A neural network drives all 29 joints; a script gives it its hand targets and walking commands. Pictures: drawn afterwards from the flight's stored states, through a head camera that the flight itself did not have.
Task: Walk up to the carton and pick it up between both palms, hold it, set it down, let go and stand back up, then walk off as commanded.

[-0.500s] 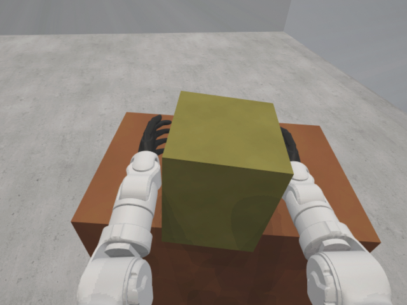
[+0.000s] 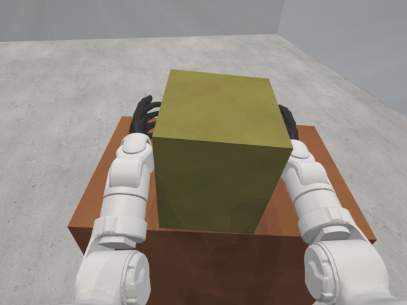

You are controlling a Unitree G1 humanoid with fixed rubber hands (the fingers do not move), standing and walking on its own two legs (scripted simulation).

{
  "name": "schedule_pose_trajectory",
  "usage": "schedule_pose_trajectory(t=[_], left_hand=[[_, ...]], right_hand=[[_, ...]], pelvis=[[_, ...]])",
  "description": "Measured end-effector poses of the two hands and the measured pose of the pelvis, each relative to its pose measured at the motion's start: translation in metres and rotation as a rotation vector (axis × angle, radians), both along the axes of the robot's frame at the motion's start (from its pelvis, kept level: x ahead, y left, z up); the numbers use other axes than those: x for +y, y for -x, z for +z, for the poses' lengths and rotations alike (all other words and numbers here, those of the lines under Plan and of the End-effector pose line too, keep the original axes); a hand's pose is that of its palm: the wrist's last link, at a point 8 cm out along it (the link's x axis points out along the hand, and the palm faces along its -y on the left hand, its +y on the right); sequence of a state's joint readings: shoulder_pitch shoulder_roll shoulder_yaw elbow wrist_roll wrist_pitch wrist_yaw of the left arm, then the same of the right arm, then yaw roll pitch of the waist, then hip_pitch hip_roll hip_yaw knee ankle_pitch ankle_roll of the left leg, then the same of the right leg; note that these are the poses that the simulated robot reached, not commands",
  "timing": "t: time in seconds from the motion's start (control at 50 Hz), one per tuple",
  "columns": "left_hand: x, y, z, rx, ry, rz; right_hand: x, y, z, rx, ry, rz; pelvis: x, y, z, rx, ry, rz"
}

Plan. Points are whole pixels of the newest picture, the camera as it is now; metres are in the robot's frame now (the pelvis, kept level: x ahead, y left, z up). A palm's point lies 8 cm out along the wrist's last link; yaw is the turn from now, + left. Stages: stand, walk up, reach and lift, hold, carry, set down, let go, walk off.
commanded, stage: reach and lift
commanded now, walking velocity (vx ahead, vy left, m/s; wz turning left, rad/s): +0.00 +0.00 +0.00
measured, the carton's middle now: (213, 153) +0.40 +0.02 +0.14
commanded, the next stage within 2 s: hold in 0.98 s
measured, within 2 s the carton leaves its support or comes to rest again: neither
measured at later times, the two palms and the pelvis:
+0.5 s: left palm (140, 129) +0.39 +0.16 +0.20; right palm (289, 138) +0.40 -0.13 +0.18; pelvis +0.00 +0.00 +0.00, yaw +0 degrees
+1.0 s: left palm (141, 122) +0.39 +0.15 +0.22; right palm (295, 133) +0.40 -0.14 +0.20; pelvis +0.00 +0.00 +0.00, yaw +0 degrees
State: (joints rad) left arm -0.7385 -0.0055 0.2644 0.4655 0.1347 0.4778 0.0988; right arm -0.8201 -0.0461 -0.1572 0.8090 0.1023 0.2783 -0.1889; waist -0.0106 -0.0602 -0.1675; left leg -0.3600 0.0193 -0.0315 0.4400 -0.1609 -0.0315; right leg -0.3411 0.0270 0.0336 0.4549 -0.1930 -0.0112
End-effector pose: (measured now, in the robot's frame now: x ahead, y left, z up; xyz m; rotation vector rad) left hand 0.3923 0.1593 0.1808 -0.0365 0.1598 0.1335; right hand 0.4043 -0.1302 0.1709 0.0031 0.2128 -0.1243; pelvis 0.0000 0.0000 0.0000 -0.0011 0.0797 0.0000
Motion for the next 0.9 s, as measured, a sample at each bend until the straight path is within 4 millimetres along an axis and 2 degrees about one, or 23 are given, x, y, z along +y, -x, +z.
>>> schedule_pose_trajectory(t=[0.24, 0.42, 0.76, 0.9], left_hand=[[-0.004, -0.002, -0.005, 0.06, -0.023, -0.011], [-0.002, -0.001, 0.014, 0.009, -0.013, -0.005], [-0.002, -0.004, 0.014, 0.047, -0.02, -0.01], [-0.004, -0.001, 0.031, 0.01, -0.019, -0.012]], right_hand=[[-0.004, 0.001, -0.008, 0.059, -0.006, -0.01], [-0.002, 0.0, 0.014, 0.008, -0.031, -0.011], [-0.002, -0.001, 0.01, 0.047, -0.041, -0.015], [-0.005, 0.002, 0.027, 0.009, -0.079, -0.023]], pelvis=[[0.0, 0.0, 0.0, -0.001, 0.0, 0.0], [0.0, 0.0, 0.0, -0.001, 0.0, 0.0], [0.0, -0.002, 0.0, 0.001, 0.0, 0.0], [0.0, -0.002, 0.0, 0.001, 0.0, 0.0]])
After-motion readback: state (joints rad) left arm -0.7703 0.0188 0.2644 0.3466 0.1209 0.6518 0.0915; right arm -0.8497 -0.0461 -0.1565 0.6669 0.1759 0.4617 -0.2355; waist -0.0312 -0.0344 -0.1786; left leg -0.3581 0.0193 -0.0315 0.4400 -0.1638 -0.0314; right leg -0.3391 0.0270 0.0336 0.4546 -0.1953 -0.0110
